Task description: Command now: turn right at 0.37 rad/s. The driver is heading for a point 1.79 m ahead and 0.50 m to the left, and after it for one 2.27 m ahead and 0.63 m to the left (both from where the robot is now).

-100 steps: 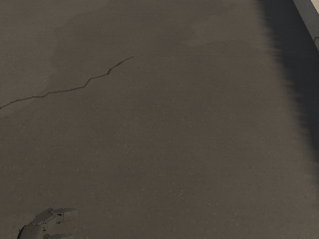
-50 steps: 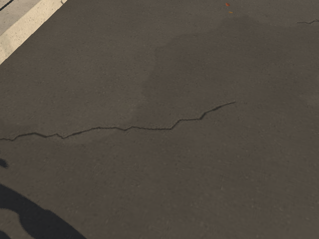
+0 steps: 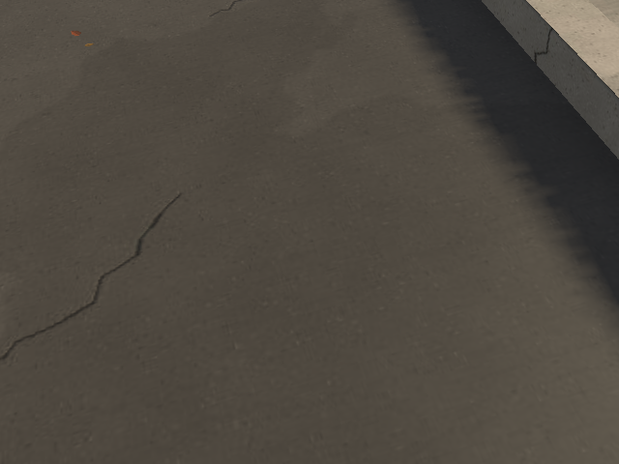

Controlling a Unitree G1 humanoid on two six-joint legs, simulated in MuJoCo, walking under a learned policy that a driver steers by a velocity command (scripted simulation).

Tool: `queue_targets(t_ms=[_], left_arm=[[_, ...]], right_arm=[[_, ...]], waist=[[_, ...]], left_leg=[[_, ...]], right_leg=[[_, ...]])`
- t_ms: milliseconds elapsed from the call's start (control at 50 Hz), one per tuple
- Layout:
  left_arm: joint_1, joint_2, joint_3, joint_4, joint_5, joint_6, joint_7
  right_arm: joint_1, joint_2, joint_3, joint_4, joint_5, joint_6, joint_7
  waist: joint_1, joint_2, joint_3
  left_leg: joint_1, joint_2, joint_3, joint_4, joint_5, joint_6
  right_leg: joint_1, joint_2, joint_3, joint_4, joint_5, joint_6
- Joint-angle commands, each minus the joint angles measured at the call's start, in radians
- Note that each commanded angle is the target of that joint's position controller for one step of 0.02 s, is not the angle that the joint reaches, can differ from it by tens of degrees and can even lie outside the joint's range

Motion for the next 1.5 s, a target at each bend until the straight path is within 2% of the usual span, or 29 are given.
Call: queue_targets(t_ms=[20,80,160,220,240,260,280,300,320,380,560,800,840,860,900,940,1000,1060,1080,1100,1120,1140,1160,1200,1240,1300,1360,1440,1500], left_arm=[[-0.05,0.129,0.029,-0.064,0.009,-0.022,0.015],[-0.041,0.132,0.026,-0.043,0.01,-0.02,0.02],[-0.034,0.135,0.021,-0.018,0.014,-0.015,0.007],[-0.061,0.095,-0.001,0.003,0.002,-0.016,0.001],[-0.029,0.069,-0.011,0.02,0.005,-0.022,0.0],[0.005,0.047,-0.019,0.03,0.023,-0.031,0.0],[0.077,0.041,-0.014,0.037,0.026,-0.037,-0.004],[0.035,0.066,-0.013,0.048,0.035,-0.034,0.0],[-0.01,0.086,-0.005,0.045,0.029,-0.029,0.002],[-0.016,0.068,-0.005,0.052,0.02,-0.01,0.009],[0.021,0.044,-0.001,0.115,0.014,-0.016,0.017],[0.048,0.049,0.005,0.202,0.01,-0.011,0.038],[0.073,0.042,0.006,0.23,0.004,-0.009,0.04],[0.072,0.043,0.009,0.232,-0.001,-0.012,0.04],[0.018,0.027,0.006,0.2,-0.012,-0.042,0.034],[-0.039,0.034,0.008,0.178,-0.025,-0.077,0.019],[-0.017,0.033,0.007,0.193,-0.029,-0.105,-0.005],[0.154,0.022,0.019,0.293,-0.015,-0.112,-0.016],[0.233,0.037,0.028,0.32,-0.018,-0.108,-0.013],[0.338,0.094,0.042,0.332,-0.019,-0.109,-0.002],[0.395,0.216,0.062,0.325,-0.013,-0.117,-0.011],[0.331,0.16,0.044,0.315,-0.003,-0.13,-0.015],[0.26,0.105,0.026,0.292,-0.006,-0.14,-0.016],[0.186,0.073,0.008,0.271,-0.002,-0.14,-0.021],[0.208,0.045,-0.006,0.279,0.003,-0.13,-0.019],[0.257,0.07,-0.005,0.299,-0.001,-0.119,-0.005],[0.28,0.095,-0.005,0.308,-0.001,-0.115,0.009],[0.316,0.108,0.0,0.336,-0.016,-0.113,0.012],[0.291,0.128,0.011,0.335,-0.014,-0.101,0.013]], right_arm=[[0.026,-0.067,-0.014,-0.052,0.005,-0.01,-0.003],[-0.007,-0.036,0.004,-0.061,0.004,-0.01,0.0],[-0.022,-0.047,0.006,-0.071,0.01,-0.013,0.009],[0.022,-0.022,0.013,-0.058,0.006,-0.026,0.017],[0.032,-0.026,0.017,-0.057,-0.008,-0.032,0.02],[0.049,-0.075,0.011,-0.064,-0.02,-0.036,0.016],[0.0,-0.12,0.002,-0.052,-0.014,-0.037,0.016],[-0.03,-0.049,0.017,-0.067,-0.008,-0.04,0.023],[-0.037,-0.026,0.025,-0.067,-0.011,-0.043,0.027],[-0.013,-0.031,0.03,-0.057,-0.011,-0.06,0.025],[0.004,-0.012,0.044,-0.045,-0.004,-0.056,0.016],[0.015,0.0,0.053,0.022,-0.001,-0.058,0.021],[0.039,-0.016,0.047,0.046,0.004,-0.052,0.018],[0.053,-0.043,0.038,0.052,0.012,-0.048,0.014],[0.115,-0.087,0.025,0.071,0.023,-0.051,0.006],[0.136,-0.11,0.015,0.08,0.018,-0.066,-0.002],[0.088,-0.104,0.012,0.066,0.033,-0.075,0.004],[0.047,-0.09,0.015,0.064,0.044,-0.061,0.011],[0.047,-0.052,0.027,0.063,0.036,-0.063,0.014],[0.019,0.026,0.052,0.042,0.02,-0.071,0.023],[0.011,0.043,0.055,-0.012,0.029,-0.092,0.019],[0.008,-0.028,0.038,-0.011,0.056,-0.106,0.017],[0.013,-0.052,0.031,-0.006,0.066,-0.116,0.024],[0.014,-0.052,0.025,0.015,0.037,-0.127,0.033],[0.001,-0.028,0.027,0.018,0.026,-0.124,0.051],[-0.074,0.014,0.04,-0.012,0.019,-0.112,0.058],[-0.195,0.043,0.056,-0.056,0.024,-0.115,0.063],[-0.273,0.022,0.056,-0.092,0.035,-0.119,0.076],[-0.232,-0.02,0.041,-0.091,0.031,-0.124,0.084]], waist=[[-0.011,-0.165,-0.162],[0.012,-0.175,-0.147],[0.036,-0.189,-0.107],[-0.008,-0.163,-0.095],[-0.014,-0.127,-0.103],[0.01,-0.04,-0.131],[0.095,0.113,-0.13],[0.055,0.103,-0.126],[0.035,0.084,-0.095],[0.02,0.052,-0.073],[0.008,-0.044,-0.072],[0.014,-0.04,-0.056],[0.011,-0.01,-0.059],[0.002,0.029,-0.024],[-0.02,0.128,0.059],[-0.036,0.128,0.118],[-0.01,0.093,0.062],[0.074,0.057,-0.022],[0.106,0.025,-0.046],[0.147,-0.154,-0.07],[0.144,-0.347,-0.079],[0.113,-0.226,-0.021],[0.083,-0.17,0.043],[0.052,-0.124,0.054],[0.049,-0.137,0.034],[0.064,-0.113,0.036],[0.093,-0.119,0.06],[0.09,-0.127,0.092],[0.035,-0.136,0.038]], left_leg=[[-0.015,0.007,-0.03,-0.045,0.087,-0.014],[0.046,0.013,-0.033,-0.225,0.097,-0.013],[0.156,0.003,-0.022,-0.387,0.06,0.004],[0.302,-0.012,-0.002,-0.645,0.208,0.033],[0.391,0.011,-0.035,-0.74,0.35,0.049],[0.473,0.11,-0.132,-0.739,0.56,0.08],[0.406,0.145,-0.157,-0.696,0.514,0.146],[0.325,0.12,-0.151,-0.723,0.35,0.164],[0.303,0.088,-0.126,-0.726,0.264,0.141],[0.296,0.056,-0.09,-0.71,0.25,0.106],[0.325,0.03,-0.065,-0.675,0.293,0.111],[0.316,0.013,-0.055,-0.701,0.298,0.115],[0.316,0.004,-0.065,-0.732,0.033,0.136],[0.305,0.028,-0.118,-0.77,-0.162,0.169],[0.322,0.208,-0.377,-0.925,-0.431,0.28],[0.314,0.309,-0.515,-0.986,-0.373,0.346],[0.366,0.258,-0.376,-0.972,-0.155,0.298],[0.19,0.121,-0.158,-0.842,-0.009,0.235],[0.125,0.088,-0.115,-0.745,0.008,0.207],[-0.002,0.0,-0.01,-0.435,0.033,0.138],[-0.213,-0.098,0.006,-0.163,-0.128,0.107],[-0.303,-0.031,-0.082,0.004,-0.145,0.123],[-0.358,0.018,-0.101,0.042,-0.031,0.147],[-0.337,0.069,-0.079,-0.011,0.134,0.152],[-0.273,0.082,-0.042,-0.075,0.236,0.131],[-0.255,0.067,0.007,-0.224,0.328,0.083],[-0.15,0.03,0.043,-0.446,0.456,0.066],[-0.098,0.01,0.025,-0.58,0.501,0.096],[-0.022,-0.015,0.028,-0.611,0.424,0.146]], right_leg=[[0.144,-0.23,0.192,-0.132,0.447,-0.187],[0.134,-0.225,0.2,-0.132,0.346,-0.184],[0.071,-0.232,0.249,-0.129,0.21,-0.196],[0.031,-0.203,0.258,-0.086,0.173,-0.154],[0.003,-0.173,0.247,-0.074,0.136,-0.107],[-0.033,-0.115,0.2,-0.011,0.049,-0.047],[-0.011,-0.034,0.104,-0.017,-0.062,-0.002],[0.066,-0.035,0.087,-0.017,-0.046,0.031],[0.064,-0.033,0.087,-0.011,-0.027,0.032],[0.058,-0.044,0.106,-0.009,0.049,0.013],[0.067,-0.05,0.111,-0.012,0.127,0.03],[0.113,-0.057,0.109,-0.02,0.162,0.044],[0.092,-0.013,0.059,0.011,-0.069,0.036],[0.023,0.015,0.023,0.061,-0.219,0.03],[-0.151,0.014,-0.044,0.217,-0.261,0.027],[-0.246,-0.059,-0.002,0.335,-0.265,0.011],[-0.187,-0.092,-0.016,0.225,-0.267,-0.013],[0.228,0.009,-0.128,0.003,0.037,0.014],[0.335,-0.008,-0.091,-0.013,0.014,0.011],[0.44,-0.191,0.184,-0.148,-0.136,-0.051],[0.5,-0.407,0.632,-0.301,-0.309,-0.219],[0.433,-0.45,0.696,-0.329,-0.449,-0.275],[0.408,-0.408,0.594,-0.331,-0.452,-0.24],[0.372,-0.324,0.396,-0.34,-0.211,-0.166],[0.341,-0.264,0.249,-0.35,0.026,-0.134],[0.31,-0.232,0.132,-0.359,0.237,-0.144],[0.234,-0.205,0.062,-0.386,0.247,-0.133],[0.286,-0.258,0.052,-0.383,0.264,-0.129],[0.393,-0.292,0.037,-0.275,0.522,-0.101]])
Keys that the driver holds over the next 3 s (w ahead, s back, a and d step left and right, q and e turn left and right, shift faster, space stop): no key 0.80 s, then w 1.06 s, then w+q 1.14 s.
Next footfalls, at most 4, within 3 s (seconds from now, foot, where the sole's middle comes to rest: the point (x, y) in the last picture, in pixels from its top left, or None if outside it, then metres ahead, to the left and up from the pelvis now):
0.24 left None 0.06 0.14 -0.78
1.56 left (296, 443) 0.48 0.10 -0.78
2.08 right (402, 319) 0.76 -0.15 -0.78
2.60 left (275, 248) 0.99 0.16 -0.78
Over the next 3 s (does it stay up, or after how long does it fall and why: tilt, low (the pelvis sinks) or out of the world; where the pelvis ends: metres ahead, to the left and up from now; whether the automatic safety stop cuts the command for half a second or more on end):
stays up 1.05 0.11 0.00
